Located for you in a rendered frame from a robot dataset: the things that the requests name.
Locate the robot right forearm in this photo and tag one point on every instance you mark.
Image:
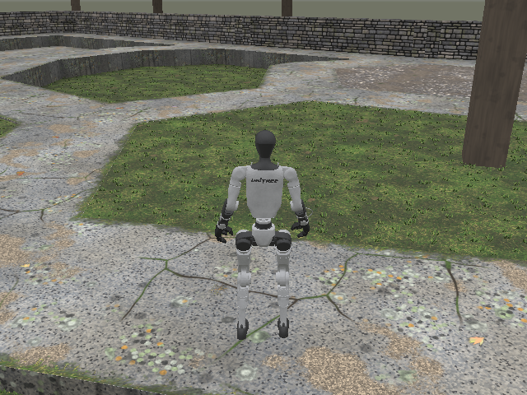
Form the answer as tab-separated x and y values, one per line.
301	215

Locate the right robot upper arm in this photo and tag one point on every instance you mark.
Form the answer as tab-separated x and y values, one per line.
294	187

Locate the robot right foot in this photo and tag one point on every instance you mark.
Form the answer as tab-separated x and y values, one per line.
283	331

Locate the right robot thigh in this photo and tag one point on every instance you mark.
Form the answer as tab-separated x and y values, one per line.
283	250

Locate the left robot upper arm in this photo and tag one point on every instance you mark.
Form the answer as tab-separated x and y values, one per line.
237	175

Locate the robot right hand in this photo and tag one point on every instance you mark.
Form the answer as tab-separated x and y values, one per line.
306	229

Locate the robot left hand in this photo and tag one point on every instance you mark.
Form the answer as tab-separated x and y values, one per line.
219	232

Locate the robot left forearm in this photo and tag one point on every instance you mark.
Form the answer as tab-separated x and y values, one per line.
224	217

